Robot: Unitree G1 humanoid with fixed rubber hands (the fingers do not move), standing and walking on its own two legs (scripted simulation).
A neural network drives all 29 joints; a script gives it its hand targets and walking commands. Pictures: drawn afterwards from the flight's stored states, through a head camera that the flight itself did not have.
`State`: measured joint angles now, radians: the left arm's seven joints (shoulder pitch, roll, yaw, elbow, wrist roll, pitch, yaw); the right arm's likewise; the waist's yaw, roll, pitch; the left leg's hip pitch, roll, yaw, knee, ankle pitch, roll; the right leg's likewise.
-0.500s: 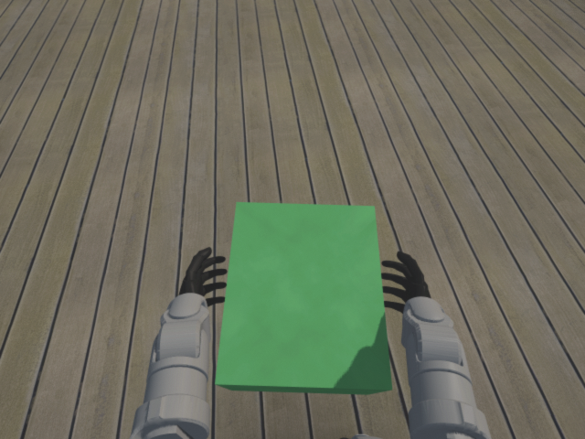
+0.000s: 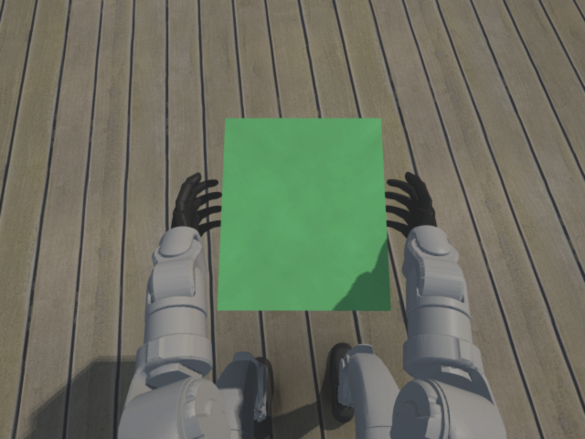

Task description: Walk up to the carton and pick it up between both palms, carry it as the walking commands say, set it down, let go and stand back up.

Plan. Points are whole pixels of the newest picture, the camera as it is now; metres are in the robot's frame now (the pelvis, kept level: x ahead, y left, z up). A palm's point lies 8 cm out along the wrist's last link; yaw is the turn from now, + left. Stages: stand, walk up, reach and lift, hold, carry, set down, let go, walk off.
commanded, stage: set down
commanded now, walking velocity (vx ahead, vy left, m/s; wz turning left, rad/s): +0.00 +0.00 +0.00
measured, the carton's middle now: (302, 220) +0.42 -0.01 -0.13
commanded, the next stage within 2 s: none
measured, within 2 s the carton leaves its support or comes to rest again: neither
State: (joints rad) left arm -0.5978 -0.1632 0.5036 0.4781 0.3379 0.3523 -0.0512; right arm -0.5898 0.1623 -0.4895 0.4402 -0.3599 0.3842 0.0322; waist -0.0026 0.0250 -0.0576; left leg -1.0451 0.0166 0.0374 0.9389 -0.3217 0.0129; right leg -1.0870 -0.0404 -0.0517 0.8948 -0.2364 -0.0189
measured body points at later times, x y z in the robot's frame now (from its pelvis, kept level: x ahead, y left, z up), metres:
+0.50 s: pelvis -0.01 +0.00 -0.08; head +0.21 -0.01 +0.32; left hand +0.42 +0.15 -0.15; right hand +0.42 -0.17 -0.15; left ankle +0.06 +0.12 -0.67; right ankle +0.09 -0.11 -0.67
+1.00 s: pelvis -0.02 +0.00 -0.16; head +0.23 +0.00 +0.22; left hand +0.45 +0.16 -0.24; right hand +0.46 -0.16 -0.23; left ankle +0.06 +0.12 -0.67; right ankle +0.09 -0.12 -0.67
